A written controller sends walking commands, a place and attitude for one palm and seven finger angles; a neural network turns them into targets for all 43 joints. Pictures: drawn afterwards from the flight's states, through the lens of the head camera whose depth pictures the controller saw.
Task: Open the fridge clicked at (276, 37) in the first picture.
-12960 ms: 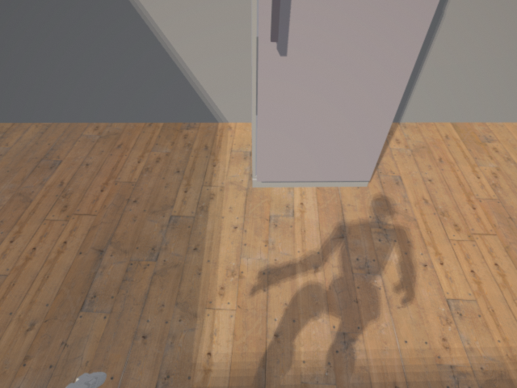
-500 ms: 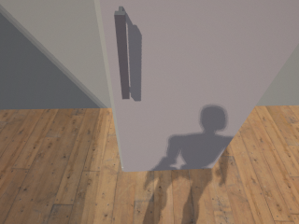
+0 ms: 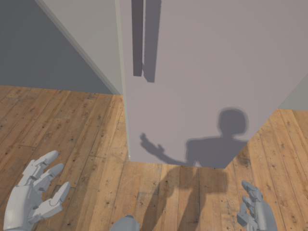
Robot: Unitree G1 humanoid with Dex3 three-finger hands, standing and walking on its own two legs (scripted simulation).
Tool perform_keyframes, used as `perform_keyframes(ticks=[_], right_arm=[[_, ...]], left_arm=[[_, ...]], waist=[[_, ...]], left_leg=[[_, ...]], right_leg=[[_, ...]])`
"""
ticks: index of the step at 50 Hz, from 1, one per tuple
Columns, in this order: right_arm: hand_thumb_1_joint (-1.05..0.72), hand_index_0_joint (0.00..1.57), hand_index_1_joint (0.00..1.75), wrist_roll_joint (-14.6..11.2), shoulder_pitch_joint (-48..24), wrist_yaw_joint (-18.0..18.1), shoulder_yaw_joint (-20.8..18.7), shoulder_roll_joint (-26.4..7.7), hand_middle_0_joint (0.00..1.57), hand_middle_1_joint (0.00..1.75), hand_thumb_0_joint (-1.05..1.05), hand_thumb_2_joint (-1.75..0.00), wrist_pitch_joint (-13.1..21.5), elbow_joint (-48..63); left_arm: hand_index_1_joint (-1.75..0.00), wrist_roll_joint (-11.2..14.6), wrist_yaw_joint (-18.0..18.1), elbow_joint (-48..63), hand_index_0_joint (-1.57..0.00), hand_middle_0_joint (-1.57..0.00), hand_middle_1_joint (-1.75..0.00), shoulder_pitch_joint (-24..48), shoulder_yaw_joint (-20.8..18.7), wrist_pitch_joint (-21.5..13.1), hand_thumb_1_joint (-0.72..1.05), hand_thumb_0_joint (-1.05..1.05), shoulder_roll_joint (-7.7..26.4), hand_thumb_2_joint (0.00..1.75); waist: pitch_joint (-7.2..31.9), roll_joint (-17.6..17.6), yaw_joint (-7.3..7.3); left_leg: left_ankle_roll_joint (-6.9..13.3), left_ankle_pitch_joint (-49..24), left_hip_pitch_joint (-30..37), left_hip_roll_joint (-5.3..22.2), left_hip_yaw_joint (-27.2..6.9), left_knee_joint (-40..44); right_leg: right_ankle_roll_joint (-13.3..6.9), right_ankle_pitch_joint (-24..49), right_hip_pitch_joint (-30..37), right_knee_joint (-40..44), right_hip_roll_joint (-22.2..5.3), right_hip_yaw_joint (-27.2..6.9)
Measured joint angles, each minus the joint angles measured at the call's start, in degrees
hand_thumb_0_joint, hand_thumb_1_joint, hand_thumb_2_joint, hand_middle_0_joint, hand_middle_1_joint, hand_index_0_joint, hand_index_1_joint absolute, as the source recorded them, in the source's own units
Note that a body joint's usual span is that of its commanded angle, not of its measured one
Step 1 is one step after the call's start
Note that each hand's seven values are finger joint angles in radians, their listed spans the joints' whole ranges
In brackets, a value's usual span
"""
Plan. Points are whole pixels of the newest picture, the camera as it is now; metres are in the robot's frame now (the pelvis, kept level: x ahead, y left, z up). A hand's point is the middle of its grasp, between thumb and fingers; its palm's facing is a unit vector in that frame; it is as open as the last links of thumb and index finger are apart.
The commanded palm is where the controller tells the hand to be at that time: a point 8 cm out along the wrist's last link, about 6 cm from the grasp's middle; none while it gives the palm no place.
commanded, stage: raise the hand to about handle height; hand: left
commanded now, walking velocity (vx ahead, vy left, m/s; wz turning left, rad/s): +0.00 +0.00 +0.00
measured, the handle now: (138, 27) +0.56 +0.12 +0.24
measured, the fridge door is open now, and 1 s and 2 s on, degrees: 0 0 0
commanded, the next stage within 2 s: move the hooked fingers beside the handle in 1.60 s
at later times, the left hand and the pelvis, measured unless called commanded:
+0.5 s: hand (47, 137) +0.27 +0.26 +0.13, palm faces +0.07 -1.00 -0.05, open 12.0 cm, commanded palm +0.24 +0.32 +0.15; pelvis +0.04 +0.02 +0.03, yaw -1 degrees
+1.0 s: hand (7, 100) +0.28 +0.31 +0.22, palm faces +0.12 -0.99 -0.07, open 13.9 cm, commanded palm +0.25 +0.35 +0.23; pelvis +0.01 +0.03 +0.05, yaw +0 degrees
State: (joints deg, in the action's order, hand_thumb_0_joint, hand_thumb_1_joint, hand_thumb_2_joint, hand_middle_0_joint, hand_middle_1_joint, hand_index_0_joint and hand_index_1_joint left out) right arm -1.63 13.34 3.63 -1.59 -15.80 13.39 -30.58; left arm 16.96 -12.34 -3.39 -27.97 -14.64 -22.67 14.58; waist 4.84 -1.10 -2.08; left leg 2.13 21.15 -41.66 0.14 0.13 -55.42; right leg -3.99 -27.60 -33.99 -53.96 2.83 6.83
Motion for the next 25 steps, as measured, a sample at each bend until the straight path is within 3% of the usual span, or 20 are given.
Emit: perform_keyframes(ticks=[3, 5, 7, 10, 12, 14, 18, 21, 25], right_arm=[[-0.91, 0.20, 0.30, 0.0, -0.7, 0.5, 0.9, 0.0, 0.20, 0.30, 0.01, -0.90, 1.3, -1.9], [-0.91, 0.20, 0.30, -0.3, -1.4, 0.7, 2.0, 0.2, 0.20, 0.30, 0.01, -0.90, 1.5, -3.0], [-0.91, 0.20, 0.30, -0.9, -1.9, 1.1, 3.0, 1.0, 0.20, 0.30, 0.01, -0.90, 1.1, -3.7], [-0.91, 0.20, 0.30, -1.6, -1.7, 1.7, 4.3, 2.4, 0.20, 0.30, 0.01, -0.90, -0.1, -3.7], [-0.91, 0.20, 0.30, -1.7, -0.8, 1.8, 4.8, 3.2, 0.20, 0.30, 0.01, -0.90, -0.8, -3.1], [-0.91, 0.20, 0.30, -1.5, 0.3, 1.6, 4.9, 3.7, 0.20, 0.30, 0.01, -0.90, -1.1, -2.5], [-0.91, 0.20, 0.30, -1.2, 2.9, 0.6, 3.7, 3.4, 0.20, 0.30, 0.01, -0.90, -0.3, -2.2], [-0.91, 0.20, 0.30, -1.3, 3.8, 0.1, 2.9, 2.0, 0.20, 0.30, 0.01, -0.90, 0.0, -2.6], [-0.91, 0.20, 0.30, -1.7, 2.9, 0.6, 2.4, 0.2, 0.20, 0.30, 0.01, -0.90, -0.4, -3.4]], left_arm=[[-0.59, 1.2, 0.7, 5.9, -0.23, -0.23, -0.60, 0.8, -0.6, -5.7, 0.45, 0.02, 0.5, 0.70], [-0.62, 2.1, -1.6, 7.0, -0.24, -0.23, -0.63, 3.9, -0.5, -6.7, 0.40, 0.02, 1.4, 0.68], [-0.65, 2.7, -5.1, 5.6, -0.24, -0.23, -0.66, 7.6, -0.2, -3.9, 0.35, 0.01, 3.0, 0.66], [-0.70, 3.3, -9.6, 1.1, -0.25, -0.24, -0.70, 11.9, -0.2, 5.7, 0.28, 0.01, 5.6, 0.63], [-0.73, 4.3, -10.4, -0.9, -0.25, -0.25, -0.73, 12.5, -1.4, 11.7, 0.24, 0.01, 6.5, 0.61], [-0.76, 5.3, -9.3, -0.7, -0.26, -0.25, -0.76, 11.6, -3.6, 14.6, 0.19, 0.01, 6.4, 0.59], [-0.82, 6.4, -5.4, 4.8, -0.26, -0.26, -0.82, 8.4, -7.2, 12.2, 0.10, 0.01, 4.6, 0.55], [-0.86, 6.0, -5.2, 8.0, -0.27, -0.26, -0.87, 7.7, -7.1, 10.0, 0.03, 0.01, 3.5, 0.52], [-0.92, 4.9, -7.2, 7.3, -0.27, -0.27, -0.93, 9.4, -5.0, 12.8, -0.06, 0.00, 3.7, 0.48]], waist=[[-0.2, 1.2, -0.62], [-0.5, 2.4, -0.56], [-0.3, 3.3, -0.37], [0.1, 3.9, 0.39], [0.5, 4.0, 1.16], [0.8, 3.7, 1.62], [0.9, 2.8, 1.23], [0.9, 2.8, 0.58], [0.2, 3.4, 0.10]], left_leg=[[-0.3, 0.8, -0.7, 0.0, -1.7, -1.3], [-0.3, 1.1, -0.6, 0.0, -2.4, -1.6], [-0.3, 1.0, 0.1, 0.1, -2.3, -0.8], [-0.1, 0.4, 2.4, 0.1, -1.0, 2.3], [0.1, -0.1, 4.4, 0.1, 0.1, 5.0], [0.2, -0.4, 6.5, 0.2, 1.2, 7.3], [0.7, -0.7, 9.6, -0.1, 2.4, 10.3], [1.1, -0.7, 10.5, -0.7, 2.2, 10.8], [1.7, -1.0, 11.2, -1.3, 1.7, 11.2]], right_leg=[[-0.2, -0.5, 0.5, 0.3, 0.3, 1.6], [-0.1, -0.6, 1.2, 0.9, 0.5, 2.2], [0.0, -0.3, 1.9, 2.0, 0.6, 2.0], [0.4, 0.7, 3.5, 4.6, 0.6, 0.6], [0.8, 1.4, 4.9, 6.8, 0.5, -0.6], [1.1, 2.0, 6.5, 8.7, 0.4, -1.9], [1.7, 2.8, 9.0, 11.2, 0.1, -3.1], [2.0, 2.8, 10.3, 12.1, -0.3, -2.9], [2.4, 3.0, 11.5, 13.3, -0.8, -2.4]])
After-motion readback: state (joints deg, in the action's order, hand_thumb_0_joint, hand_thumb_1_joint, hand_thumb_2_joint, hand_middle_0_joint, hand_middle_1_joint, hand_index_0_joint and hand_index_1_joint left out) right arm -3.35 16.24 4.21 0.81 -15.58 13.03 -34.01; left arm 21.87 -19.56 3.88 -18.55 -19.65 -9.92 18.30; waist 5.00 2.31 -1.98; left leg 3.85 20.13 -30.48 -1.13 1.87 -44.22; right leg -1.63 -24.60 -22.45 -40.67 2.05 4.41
